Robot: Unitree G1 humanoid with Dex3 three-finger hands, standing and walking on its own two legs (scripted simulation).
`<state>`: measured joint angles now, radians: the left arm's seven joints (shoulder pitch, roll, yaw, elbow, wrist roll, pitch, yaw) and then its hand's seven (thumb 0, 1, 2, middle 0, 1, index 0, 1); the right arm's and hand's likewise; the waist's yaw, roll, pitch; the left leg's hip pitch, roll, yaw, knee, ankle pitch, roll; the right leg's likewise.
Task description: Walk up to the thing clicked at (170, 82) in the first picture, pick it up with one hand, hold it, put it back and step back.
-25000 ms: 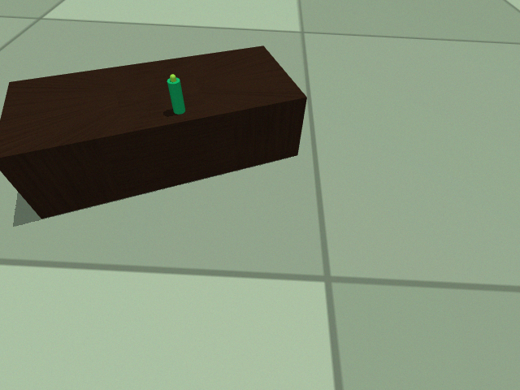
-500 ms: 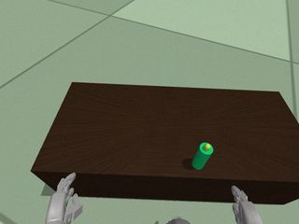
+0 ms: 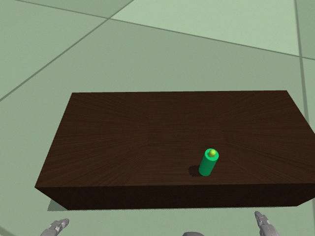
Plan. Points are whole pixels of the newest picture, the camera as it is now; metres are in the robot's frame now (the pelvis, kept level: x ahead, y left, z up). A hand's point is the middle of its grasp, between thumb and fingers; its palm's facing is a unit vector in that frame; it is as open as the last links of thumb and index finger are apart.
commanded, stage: home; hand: right
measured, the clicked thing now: (208, 161) +0.43 -0.21 -0.27
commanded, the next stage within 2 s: stand in 0.06 s
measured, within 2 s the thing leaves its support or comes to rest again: neither
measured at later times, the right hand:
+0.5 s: hand out of the picture +0.04 -0.25 -0.13, palm faces -0.01 +0.94 -0.34, open 11.7 cm
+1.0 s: hand out of the picture +0.04 -0.25 -0.13, palm faces -0.03 +0.94 -0.33, open 7.3 cm
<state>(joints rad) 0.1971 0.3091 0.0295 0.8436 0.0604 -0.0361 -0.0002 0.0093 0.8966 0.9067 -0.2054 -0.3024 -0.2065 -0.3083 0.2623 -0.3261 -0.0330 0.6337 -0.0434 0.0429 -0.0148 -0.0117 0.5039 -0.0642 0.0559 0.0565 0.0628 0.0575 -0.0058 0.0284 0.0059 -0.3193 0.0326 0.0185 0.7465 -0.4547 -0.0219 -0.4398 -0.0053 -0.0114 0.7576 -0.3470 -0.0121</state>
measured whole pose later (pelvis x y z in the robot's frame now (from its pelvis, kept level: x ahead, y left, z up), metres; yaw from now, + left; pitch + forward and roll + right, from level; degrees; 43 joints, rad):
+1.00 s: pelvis -0.01 +0.00 +0.03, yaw +0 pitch -3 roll +0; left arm 0.12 0.32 0.01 1.18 0.02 -0.01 0.00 0.00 0.90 0.90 -0.20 -0.30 -0.20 -0.30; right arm 0.18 -0.32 0.00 1.12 -0.02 0.00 -0.01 0.00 -0.90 -0.90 0.20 0.30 0.21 0.30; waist 0.00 0.00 0.06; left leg -0.05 0.04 0.02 0.35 -0.24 -0.03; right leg -0.16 0.00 -0.02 0.35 -0.14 -0.01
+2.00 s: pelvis +0.00 +0.00 +0.04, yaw +0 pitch -3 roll +0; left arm 0.11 0.34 -0.01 1.16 0.01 -0.01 0.00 0.00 0.90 0.90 -0.20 -0.30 -0.20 -0.30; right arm 0.15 -0.34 0.00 1.13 -0.01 -0.01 0.00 0.00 -0.91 -0.90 0.20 0.30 0.21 0.30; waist 0.00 0.00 0.05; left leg -0.03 0.03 0.02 0.30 -0.23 -0.02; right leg -0.15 0.00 -0.02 0.33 -0.14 -0.01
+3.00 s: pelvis -0.06 +0.04 +0.01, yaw +1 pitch -1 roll +0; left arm 0.01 0.40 0.05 0.92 0.02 0.06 0.01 0.00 0.90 0.90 -0.20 -0.30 -0.20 -0.30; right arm 0.13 -0.40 -0.07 0.95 -0.02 0.03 0.01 0.00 -0.91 -0.90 0.20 0.30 0.21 0.30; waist -0.02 -0.05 0.17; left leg -0.26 -0.02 -0.02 0.65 -0.38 0.02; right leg -0.43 -0.05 0.02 0.64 -0.21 0.01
